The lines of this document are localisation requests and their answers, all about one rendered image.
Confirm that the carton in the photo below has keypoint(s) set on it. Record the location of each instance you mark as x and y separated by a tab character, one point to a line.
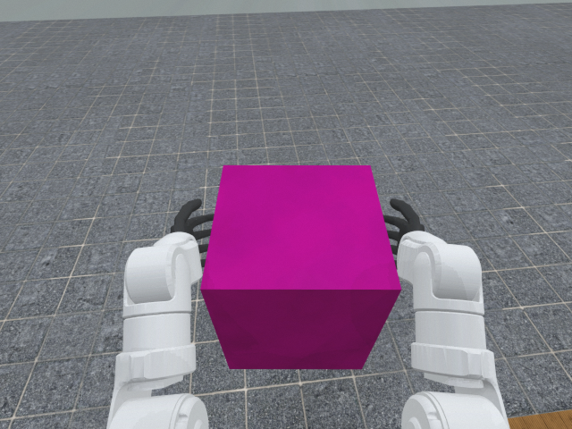
299	271

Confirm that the left robot upper arm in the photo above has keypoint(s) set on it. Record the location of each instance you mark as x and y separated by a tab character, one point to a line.
176	411

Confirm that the right robot upper arm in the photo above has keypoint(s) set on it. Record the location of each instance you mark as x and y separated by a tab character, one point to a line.
442	410

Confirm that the robot left hand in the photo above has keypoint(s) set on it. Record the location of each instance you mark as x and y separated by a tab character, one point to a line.
182	223

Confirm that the robot right hand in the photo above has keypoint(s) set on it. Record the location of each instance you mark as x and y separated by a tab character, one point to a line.
412	223

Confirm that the right robot forearm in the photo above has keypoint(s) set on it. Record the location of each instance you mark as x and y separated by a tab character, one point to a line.
450	345

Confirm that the left robot forearm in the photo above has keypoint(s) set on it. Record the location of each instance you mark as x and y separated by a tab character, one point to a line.
156	349

